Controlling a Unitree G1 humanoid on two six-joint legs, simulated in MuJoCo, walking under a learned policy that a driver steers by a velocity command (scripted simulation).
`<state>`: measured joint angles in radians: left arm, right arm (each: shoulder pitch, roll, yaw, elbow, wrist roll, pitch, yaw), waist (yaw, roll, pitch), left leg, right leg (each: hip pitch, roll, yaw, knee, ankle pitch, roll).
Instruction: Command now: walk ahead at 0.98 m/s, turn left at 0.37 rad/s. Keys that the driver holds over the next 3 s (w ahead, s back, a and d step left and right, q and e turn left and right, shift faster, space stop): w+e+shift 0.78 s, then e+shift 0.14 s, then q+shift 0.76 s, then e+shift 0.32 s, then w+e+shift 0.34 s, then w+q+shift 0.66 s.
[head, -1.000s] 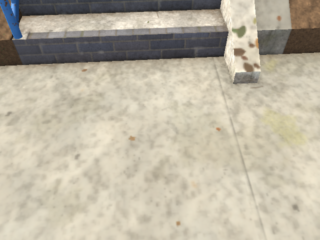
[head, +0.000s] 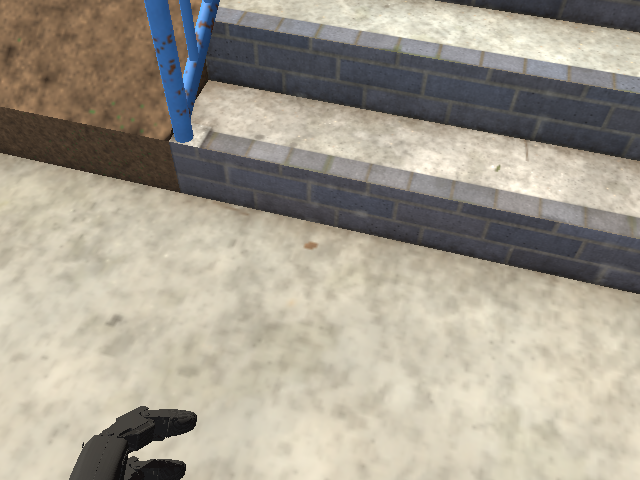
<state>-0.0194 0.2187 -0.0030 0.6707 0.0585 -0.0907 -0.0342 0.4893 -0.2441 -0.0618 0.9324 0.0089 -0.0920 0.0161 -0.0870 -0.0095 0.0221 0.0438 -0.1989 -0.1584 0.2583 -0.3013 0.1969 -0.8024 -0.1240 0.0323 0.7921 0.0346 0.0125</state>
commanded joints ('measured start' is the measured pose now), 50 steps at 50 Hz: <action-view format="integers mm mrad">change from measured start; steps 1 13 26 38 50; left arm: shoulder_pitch -93 419 528 186 432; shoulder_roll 42 118 249 79 308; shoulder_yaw -3 81 126 53 109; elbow -66 159 186 22 9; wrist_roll -24 -37 -69 -24 -17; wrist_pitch -7 11 -17 64 38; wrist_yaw -7 13 18 -20 31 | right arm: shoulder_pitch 52 -288 -556 -166 -108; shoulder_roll -120 -103 -136 -73 -72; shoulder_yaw -17 32 58 15 40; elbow -37 -223 -388 -165 -245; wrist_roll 13 -78 -44 -36 -10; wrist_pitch -31 -43 -15 -52 28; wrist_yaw -4 -5 -8 -10 -44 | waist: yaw -20 112 140 89 153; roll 61 111 -55 109 -50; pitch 68 -21 -27 -50 -420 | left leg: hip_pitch -188 -754 -318 -75 -829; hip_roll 213 229 169 497 199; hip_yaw -82 29 155 105 125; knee -142 1078 211 -23 1659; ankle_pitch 794 27 318 516 -113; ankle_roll -25 -144 -199 -110 -226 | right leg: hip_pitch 300 774 666 27 1123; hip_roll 102 -62 86 17 -314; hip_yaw -148 545 335 10 372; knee -190 -567 -444 447 -269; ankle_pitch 207 -388 418 -257 1380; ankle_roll -58 -348 -158 -106 -360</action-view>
